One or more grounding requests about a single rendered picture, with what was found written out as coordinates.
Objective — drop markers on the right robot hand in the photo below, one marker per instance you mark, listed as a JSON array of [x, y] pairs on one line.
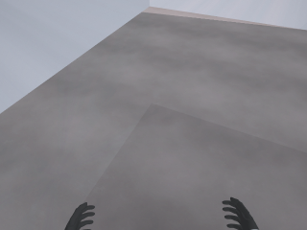
[[243, 216]]

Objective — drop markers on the left robot hand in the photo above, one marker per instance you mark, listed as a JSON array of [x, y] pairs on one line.
[[75, 222]]

